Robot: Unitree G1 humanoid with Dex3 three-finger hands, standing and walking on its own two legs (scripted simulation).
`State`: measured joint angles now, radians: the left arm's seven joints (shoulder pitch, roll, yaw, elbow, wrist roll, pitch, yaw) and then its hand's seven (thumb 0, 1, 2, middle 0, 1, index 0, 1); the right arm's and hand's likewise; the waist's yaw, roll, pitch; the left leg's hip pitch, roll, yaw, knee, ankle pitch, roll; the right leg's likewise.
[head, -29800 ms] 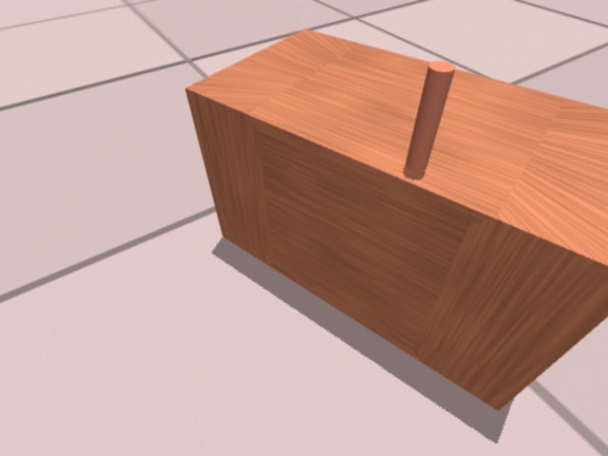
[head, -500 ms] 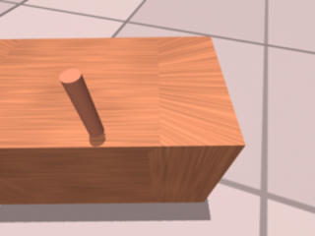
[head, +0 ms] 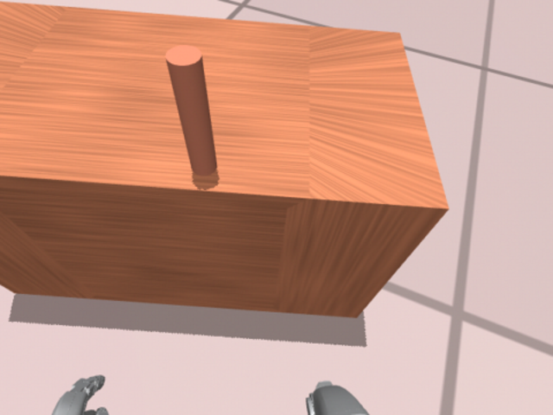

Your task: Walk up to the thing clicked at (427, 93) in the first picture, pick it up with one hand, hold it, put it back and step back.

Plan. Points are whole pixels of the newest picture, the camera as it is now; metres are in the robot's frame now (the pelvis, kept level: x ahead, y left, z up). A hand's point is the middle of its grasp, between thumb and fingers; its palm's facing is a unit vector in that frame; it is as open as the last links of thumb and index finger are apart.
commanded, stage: step back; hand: left
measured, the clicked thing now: (195, 120) +0.58 +0.14 +0.06
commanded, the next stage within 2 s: none
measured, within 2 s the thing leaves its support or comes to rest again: neither
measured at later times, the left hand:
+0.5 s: hand out of the picture +0.01 +0.26 -0.13, palm faces -0.10 -0.91 -0.41, open 7.4 cm
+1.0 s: hand out of the picture -0.17 +0.30 -0.16, palm faces -0.13 -0.92 -0.37, open 7.4 cm
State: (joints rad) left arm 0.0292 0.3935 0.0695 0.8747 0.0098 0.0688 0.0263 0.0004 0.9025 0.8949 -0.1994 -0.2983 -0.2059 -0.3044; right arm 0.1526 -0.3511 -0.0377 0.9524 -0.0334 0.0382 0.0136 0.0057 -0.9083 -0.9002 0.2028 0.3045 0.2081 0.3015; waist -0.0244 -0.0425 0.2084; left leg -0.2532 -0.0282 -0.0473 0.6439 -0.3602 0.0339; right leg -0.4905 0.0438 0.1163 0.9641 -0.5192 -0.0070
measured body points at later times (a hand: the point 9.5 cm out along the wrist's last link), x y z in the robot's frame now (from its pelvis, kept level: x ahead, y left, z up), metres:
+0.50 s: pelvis -0.11 +0.01 +0.01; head -0.05 -0.02 +0.45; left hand +0.01 +0.31 -0.10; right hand -0.03 -0.31 -0.13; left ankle -0.13 +0.15 -0.65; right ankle -0.09 -0.11 -0.73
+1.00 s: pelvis -0.28 +0.03 +0.00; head -0.21 +0.05 +0.44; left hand -0.16 +0.34 -0.13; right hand -0.18 -0.30 -0.10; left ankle -0.18 +0.15 -0.73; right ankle -0.35 -0.11 -0.70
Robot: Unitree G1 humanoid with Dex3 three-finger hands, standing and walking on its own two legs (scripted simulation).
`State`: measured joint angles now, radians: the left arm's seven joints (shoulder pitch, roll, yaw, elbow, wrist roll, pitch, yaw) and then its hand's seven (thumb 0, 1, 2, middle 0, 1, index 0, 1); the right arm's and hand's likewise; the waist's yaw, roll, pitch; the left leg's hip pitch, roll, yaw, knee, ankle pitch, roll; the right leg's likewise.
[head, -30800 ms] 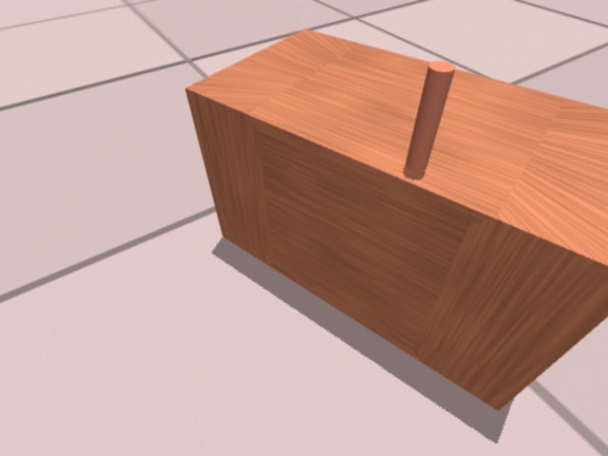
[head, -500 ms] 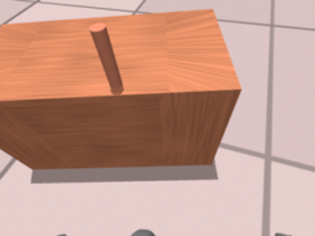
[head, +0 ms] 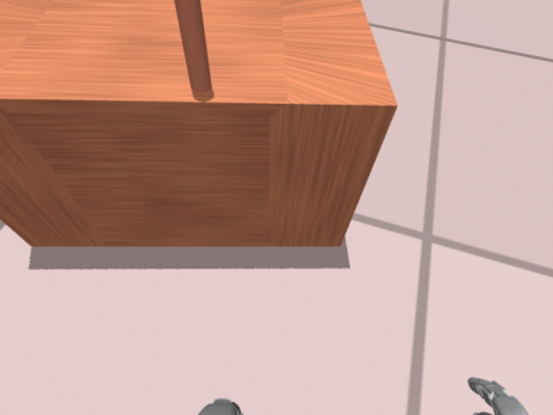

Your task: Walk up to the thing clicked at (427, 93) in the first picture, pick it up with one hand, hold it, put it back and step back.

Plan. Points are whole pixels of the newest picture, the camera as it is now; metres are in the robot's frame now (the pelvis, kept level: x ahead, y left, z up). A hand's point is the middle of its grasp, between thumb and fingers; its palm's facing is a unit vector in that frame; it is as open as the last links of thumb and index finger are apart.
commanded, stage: step back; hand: left
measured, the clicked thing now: (193, 39) +0.84 +0.23 +0.06
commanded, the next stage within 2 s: stand in 1.62 s
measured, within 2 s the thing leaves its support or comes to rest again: neither
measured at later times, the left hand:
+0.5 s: hand out of the picture -0.06 +0.25 -0.15, palm faces +0.08 -0.93 -0.36, open 7.4 cm
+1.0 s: hand out of the picture -0.22 +0.24 -0.14, palm faces +0.07 -0.92 -0.39, open 7.4 cm
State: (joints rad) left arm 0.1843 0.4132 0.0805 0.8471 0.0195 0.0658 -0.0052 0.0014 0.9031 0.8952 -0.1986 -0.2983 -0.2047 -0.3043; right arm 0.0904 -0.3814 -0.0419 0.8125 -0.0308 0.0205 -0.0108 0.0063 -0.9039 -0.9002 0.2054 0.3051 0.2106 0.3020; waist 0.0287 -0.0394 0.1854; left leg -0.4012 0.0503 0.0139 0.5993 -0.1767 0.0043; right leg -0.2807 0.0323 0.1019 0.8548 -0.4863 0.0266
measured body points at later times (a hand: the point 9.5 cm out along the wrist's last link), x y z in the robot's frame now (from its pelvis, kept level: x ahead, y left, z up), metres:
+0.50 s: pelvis -0.17 -0.02 +0.00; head -0.11 +0.00 +0.44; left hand -0.07 +0.30 -0.12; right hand -0.06 -0.32 -0.12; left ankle -0.15 +0.09 -0.72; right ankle -0.13 -0.15 -0.67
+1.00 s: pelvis -0.24 -0.04 +0.00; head -0.23 -0.04 +0.45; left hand -0.22 +0.29 -0.12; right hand -0.17 -0.36 -0.12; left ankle -0.21 +0.08 -0.73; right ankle -0.27 -0.19 -0.72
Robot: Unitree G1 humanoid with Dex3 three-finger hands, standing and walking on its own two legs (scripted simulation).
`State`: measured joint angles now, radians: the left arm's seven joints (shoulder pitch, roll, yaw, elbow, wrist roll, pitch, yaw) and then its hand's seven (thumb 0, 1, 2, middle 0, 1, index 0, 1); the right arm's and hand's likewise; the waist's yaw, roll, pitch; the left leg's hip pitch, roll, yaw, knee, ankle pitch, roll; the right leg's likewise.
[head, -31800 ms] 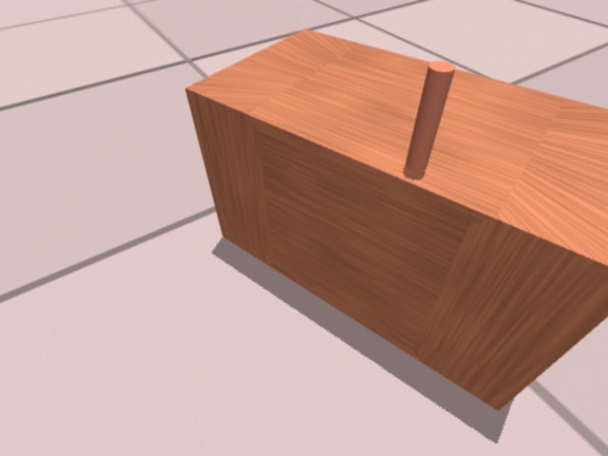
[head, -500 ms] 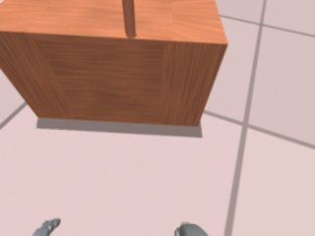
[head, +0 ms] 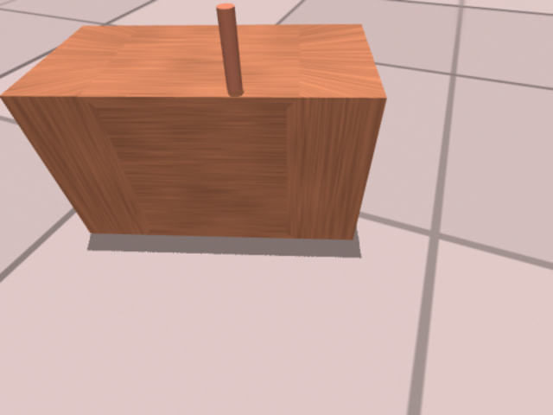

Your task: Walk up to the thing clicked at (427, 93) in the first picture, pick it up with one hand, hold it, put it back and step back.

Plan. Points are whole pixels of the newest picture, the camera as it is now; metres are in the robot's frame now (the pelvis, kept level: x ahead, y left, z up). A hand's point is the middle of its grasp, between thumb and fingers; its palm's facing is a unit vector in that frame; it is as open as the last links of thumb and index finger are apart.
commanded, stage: step back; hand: left
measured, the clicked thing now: (230, 50) +1.09 +0.19 +0.06
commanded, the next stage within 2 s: stand in 0.62 s
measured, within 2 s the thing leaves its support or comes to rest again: neither
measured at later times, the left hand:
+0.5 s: hand out of the picture +0.14 +0.23 -0.13, palm faces +0.02 -0.93 -0.36, open 7.4 cm
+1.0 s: hand out of the picture +0.13 +0.24 -0.14, palm faces +0.01 -0.95 -0.32, open 7.4 cm
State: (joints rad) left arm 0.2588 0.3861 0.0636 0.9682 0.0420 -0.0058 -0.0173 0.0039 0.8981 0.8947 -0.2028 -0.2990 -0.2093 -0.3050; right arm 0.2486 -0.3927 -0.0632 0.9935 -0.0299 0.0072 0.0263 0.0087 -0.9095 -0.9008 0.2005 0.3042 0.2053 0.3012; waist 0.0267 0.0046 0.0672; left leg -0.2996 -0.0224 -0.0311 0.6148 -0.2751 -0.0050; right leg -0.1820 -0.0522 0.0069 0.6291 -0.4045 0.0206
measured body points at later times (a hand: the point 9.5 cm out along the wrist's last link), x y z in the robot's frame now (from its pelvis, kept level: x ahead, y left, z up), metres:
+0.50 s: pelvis +0.04 -0.03 +0.00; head +0.06 -0.04 +0.45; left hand +0.14 +0.28 -0.11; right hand +0.12 -0.34 -0.13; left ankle +0.03 +0.11 -0.71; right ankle +0.06 -0.14 -0.72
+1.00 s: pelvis +0.05 -0.01 +0.02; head +0.06 +0.00 +0.47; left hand +0.12 +0.29 -0.11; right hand +0.17 -0.30 -0.10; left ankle +0.04 +0.11 -0.72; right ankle +0.06 -0.14 -0.72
